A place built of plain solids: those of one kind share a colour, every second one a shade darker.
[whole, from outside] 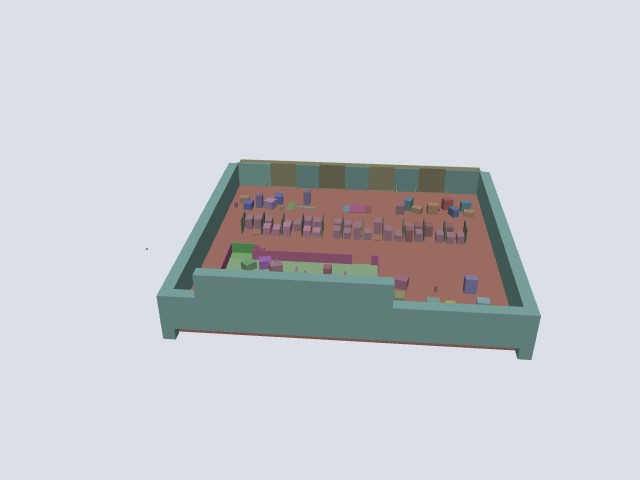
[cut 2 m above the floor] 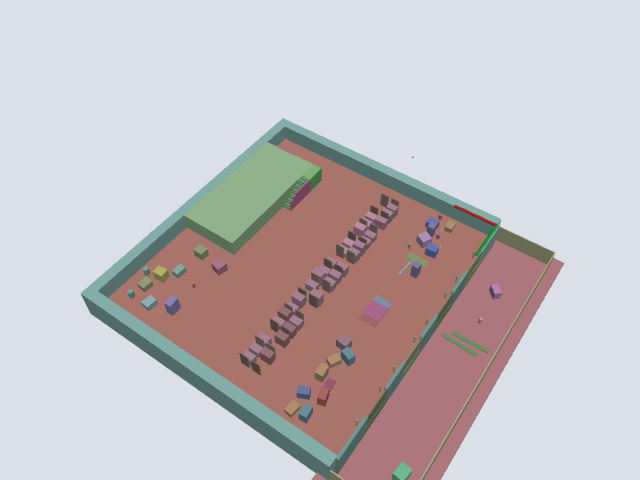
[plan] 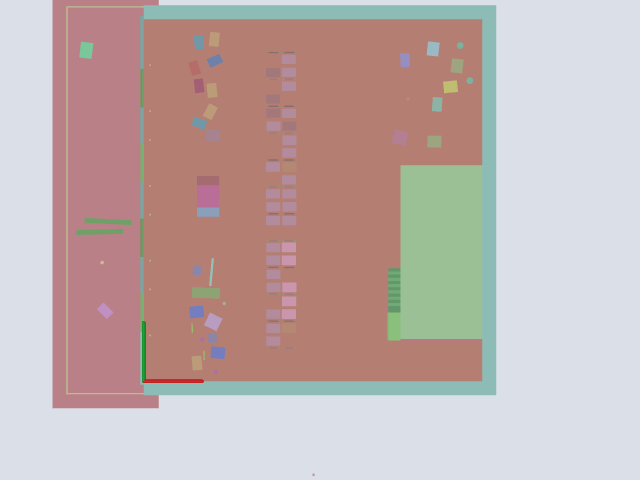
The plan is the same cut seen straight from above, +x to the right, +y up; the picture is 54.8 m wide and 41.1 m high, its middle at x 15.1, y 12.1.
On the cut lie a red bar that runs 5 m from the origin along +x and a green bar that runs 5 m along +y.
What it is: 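15 risers of 0.160 m up to a deck 2.40 m over the floor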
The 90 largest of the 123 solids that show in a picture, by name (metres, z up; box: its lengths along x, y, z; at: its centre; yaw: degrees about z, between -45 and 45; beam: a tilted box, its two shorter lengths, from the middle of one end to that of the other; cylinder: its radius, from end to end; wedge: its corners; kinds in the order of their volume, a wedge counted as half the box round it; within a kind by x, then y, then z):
{
 "floor_hall_asphalt_1": {"box": [29.0, 31.0, 1.65], "at": [14.5, 15.5, -0.82]},
 "wall_brick_1": {"box": [0.3, 4.55, 4.85], "at": [-0.15, 1.98, 0.78]},
 "wall_brick_2": {"box": [0.3, 3.1, 4.85], "at": [-0.15, 9.1, 0.78]},
 "wall_brick_3": {"box": [0.3, 3.1, 4.85], "at": [-0.15, 15.5, 0.78]},
 "wall_brick_4": {"box": [0.3, 3.1, 4.85], "at": [-0.15, 21.9, 0.78]},
 "wall_brick_5": {"box": [0.3, 4.55, 4.85], "at": [-0.15, 29.02, 0.78]},
 "wall_brick_6": {"box": [30.2, 1.2, 4.85], "at": [15.1, -0.6, 0.78]},
 "wall_brick_7": {"box": [30.2, 1.2, 4.85], "at": [15.1, 31.6, 0.78]},
 "wall_brick_8": {"box": [1.2, 5.9, 3.6], "at": [29.6, 1.75, 1.4]},
 "wall_brick_9": {"box": [1.2, 17.4, 6.0], "at": [29.6, 11.0, 2.6]},
 "wall_brick_10": {"box": [1.2, 14.9, 3.6], "at": [29.6, 24.75, 1.4]},
 "floor_mezz_concrete_1": {"box": [7.0, 15.0, 2.8], "at": [25.5, 11.0, 1.0]},
 "yard_yard_gravel_1": {"box": [9.1, 35.6, 0.4], "at": [-3.25, 15.5, -1.45]},
 "load_cartons_1": {"box": [1.2, 0.8, 1.23], "at": [11.08, 13.75, 0.61]},
 "load_cartons_2": {"box": [1.2, 0.8, 1.04], "at": [11.08, 16.05, 0.52]},
 "load_cartons_3": {"box": [1.2, 0.8, 1.56], "at": [11.08, 18.35, 0.78]},
 "load_cartons_4": {"box": [1.2, 0.8, 1.24], "at": [11.09, 3.44, 0.62]},
 "load_cartons_5": {"box": [1.2, 0.8, 1.32], "at": [11.09, 4.54, 0.66]},
 "load_cartons_6": {"box": [1.2, 0.8, 1.21], "at": [11.1, 5.76, 0.61]},
 "load_cartons_7": {"box": [1.2, 0.8, 1.45], "at": [11.1, 10.36, 0.72]},
 "load_cartons_8": {"box": [1.2, 0.8, 1.13], "at": [11.1, 14.94, 0.57]},
 "load_cartons_9": {"box": [1.2, 0.8, 1.31], "at": [11.11, 11.45, 0.66]},
 "load_cartons_10": {"box": [1.2, 0.8, 1.0], "at": [11.11, 21.86, 0.5]},
 "load_cartons_11": {"box": [1.2, 0.8, 0.86], "at": [11.12, 8.04, 0.43]},
 "load_cartons_12": {"box": [1.2, 0.8, 0.93], "at": [11.12, 9.16, 0.47]},
 "load_cartons_13": {"box": [1.2, 0.8, 0.94], "at": [12.43, 27.56, 0.47]},
 "load_cartons_14": {"box": [1.2, 0.8, 0.91], "at": [12.44, 17.25, 0.46]},
 "load_cartons_15": {"box": [1.2, 0.8, 1.09], "at": [12.45, 22.94, 0.55]},
 "load_cartons_16": {"box": [1.2, 0.8, 1.05], "at": [12.45, 25.26, 0.52]},
 "load_cartons_17": {"box": [1.2, 0.8, 0.84], "at": [12.45, 26.45, 0.42]},
 "load_cartons_18": {"box": [1.2, 0.8, 1.02], "at": [12.46, 13.76, 0.51]},
 "load_cartons_19": {"box": [1.2, 0.8, 1.55], "at": [12.47, 16.05, 0.78]},
 "load_cartons_20": {"box": [1.2, 0.8, 1.34], "at": [12.47, 19.55, 0.67]},
 "load_cartons_21": {"box": [1.2, 0.8, 0.83], "at": [12.48, 14.95, 0.42]},
 "load_cartons_22": {"box": [1.2, 0.8, 0.76], "at": [12.48, 20.64, 0.38]},
 "load_cartons_23": {"box": [0.8, 1.2, 0.97], "at": [24.2, 8.62, 2.88], "yaw": 18.6},
 "fence_metal_1": {"box": [0.12, 33.24, 2.6], "at": [-6.56, 15.5, -0.35]},
 "fence_metal_2": {"box": [6.74, 0.12, 2.6], "at": [-3.25, -1.06, -0.35]},
 "fence_metal_3": {"box": [6.74, 0.12, 2.6], "at": [-3.25, 32.06, -0.35]},
 "floor_mezzland_concrete_1": {"box": [1.05, 2.4, 2.8], "at": [21.48, 4.7, 1.0]},
 "floor_sill_concrete_1": {"box": [0.3, 3.3, 1.65], "at": [-0.15, 5.9, -0.82]},
 "floor_sill_concrete_2": {"box": [0.3, 3.3, 1.65], "at": [-0.15, 12.3, -0.82]},
 "floor_sill_concrete_3": {"box": [0.3, 3.3, 1.65], "at": [-0.15, 18.7, -0.82]},
 "floor_sill_concrete_4": {"box": [0.3, 3.3, 1.65], "at": [-0.15, 25.1, -0.82]},
 "shutter_metal_1": {"box": [0.12, 3.3, 3.3], "at": [-0.2, 5.9, 1.65]},
 "shutter_metal_2": {"box": [0.12, 3.3, 3.3], "at": [-0.2, 12.3, 1.65]},
 "shutter_metal_3": {"box": [0.12, 3.3, 3.3], "at": [-0.2, 18.7, 1.65]},
 "shutter_metal_4": {"box": [0.12, 3.3, 3.3], "at": [-0.2, 25.1, 1.65]},
 "stair_mezz_metal_1": {"box": [1.05, 0.54, 2.13], "at": [21.48, 6.17, 1.01]},
 "stair_mezz_metal_2": {"box": [1.05, 1.89, 1.33], "at": [21.48, 6.84, 0.61]},
 "stair_mezz_metal_3": {"box": [1.05, 3.51, 0.37], "at": [21.48, 7.66, 0.14]},
 "load_bales_1": {"box": [1.2, 0.8, 1.31], "at": [11.08, 24.16, 0.66]},
 "load_bales_2": {"box": [1.2, 0.8, 1.33], "at": [11.08, 26.44, 0.66]},
 "load_bales_3": {"box": [1.2, 0.8, 1.23], "at": [11.1, 22.96, 0.62]},
 "load_bales_4": {"box": [1.2, 0.8, 1.45], "at": [12.48, 21.85, 0.73]},
 "load_sacks_1": {"box": [1.22, 0.84, 0.97], "at": [12.44, 5.74, 0.48]},
 "load_sacks_2": {"box": [1.22, 0.84, 0.85], "at": [12.44, 10.35, 0.43]},
 "load_sacks_3": {"box": [1.22, 0.84, 0.7], "at": [12.44, 11.46, 0.35]},
 "load_sacks_4": {"box": [1.22, 0.84, 0.88], "at": [12.46, 6.84, 0.44]},
 "load_sacks_5": {"box": [1.22, 0.84, 1.28], "at": [12.48, 8.05, 0.64]},
 "rail_mezz_1": {"box": [0.12, 7.98, 1.1], "at": [22.06, 9.89, 2.95]},
 "rail_mezz_2": {"box": [8.05, 0.12, 3.5], "at": [24.98, 3.56, 1.75]},
 "load_sacks_hall_1": {"box": [0.84, 1.22, 0.67], "at": [4.57, 1.56, 0.34], "yaw": 4.6},
 "load_sacks_hall_2": {"box": [0.84, 1.22, 0.71], "at": [5.71, 23.08, 0.36], "yaw": -27.5},
 "load_sacks_hall_3": {"box": [0.84, 1.22, 1.26], "at": [5.86, 24.91, 0.63], "yaw": 5.9},
 "load_sacks_hall_4": {"box": [0.84, 1.22, 0.64], "at": [6.05, 29.28, 0.32], "yaw": -6.0},
 "pallets_hall_1": {"box": [0.8, 1.2, 1.21], "at": [4.74, 29.0, 0.6], "yaw": 5.7},
 "pallets_hall_2": {"box": [1.2, 0.8, 1.31], "at": [4.77, 22.1, 0.66], "yaw": -19.5},
 "load_crate_hall_1": {"box": [1.2, 1.0, 1.07], "at": [4.54, 5.94, 0.53], "yaw": 5.7},
 "load_crate_hall_2": {"box": [1.2, 1.0, 0.85], "at": [6.36, 2.45, 0.42], "yaw": -5.1},
 "load_crate_side_1": {"box": [1.2, 1.0, 1.0], "at": [24.9, 20.53, 0.5], "yaw": -0.7},
 "load_crate_side_2": {"box": [1.0, 1.2, 0.73], "at": [26.84, 27.01, 0.36], "yaw": -6.8},
 "cage_hall_1": {"box": [0.72, 0.8, 1.72], "at": [4.56, 9.48, 0.86], "yaw": -2.5},
 "cage_hall_2": {"box": [0.72, 0.8, 1.67], "at": [5.9, 3.73, 0.83], "yaw": -0.2},
 "bigbin_yard_1": {"box": [1.07, 1.37, 1.31], "at": [-4.91, 28.34, -0.6], "yaw": -6.6},
 "load_cartons_side_1": {"box": [0.8, 1.2, 1.68], "at": [22.38, 27.5, 0.84], "yaw": 3.4},
 "load_drums_hall_1": {"box": [1.2, 1.2, 1.03], "at": [5.96, 5.09, 0.52], "yaw": -25.2},
 "load_drums_side_1": {"box": [1.2, 1.2, 1.03], "at": [21.97, 20.86, 0.52], "yaw": -13.0},
 "ibc_hall_1": {"box": [1.2, 1.0, 1.16], "at": [5.94, 21.05, 0.58], "yaw": -6.2},
 "ibc_side_1": {"box": [1.2, 1.0, 1.16], "at": [26.28, 25.22, 0.58], "yaw": 5.9},
 "load_bales_hall_1": {"box": [0.8, 1.2, 1.31], "at": [4.37, 26.82, 0.66], "yaw": 16.8},
 "stillage_1": {"box": [1.0, 1.2, 0.88], "at": [23.29, 7.41, 2.84], "yaw": 12.3},
 "rail_mezzland_1": {"box": [0.12, 2.4, 3.5], "at": [20.89, 4.7, 1.75]},
 "cage_1": {"box": [0.8, 0.72, 1.69], "at": [25.36, 13.66, 3.24], "yaw": -1.2},
 "pallets_yard_1": {"box": [0.8, 1.2, 0.99], "at": [-3.29, 6.03, -0.75], "yaw": 44.7},
 "load_cartons_hall_1": {"box": [1.2, 0.8, 0.98], "at": [6.09, 27.44, 0.49], "yaw": 25.5},
 "load_crate_1": {"box": [1.2, 1.0, 0.78], "at": [23.73, 5.88, 2.79], "yaw": -44.6},
 "stillage_side_1": {"box": [1.0, 1.2, 0.75], "at": [24.79, 28.45, 0.38], "yaw": -6.3},
 "load_sacks_side_1": {"box": [0.84, 1.22, 0.76], "at": [25.14, 23.71, 0.38], "yaw": -4.4},
 "floor_scalea_metal_1": {"box": [1.9, 1.9, 0.16], "at": [5.52, 15.84, 0.03]}
}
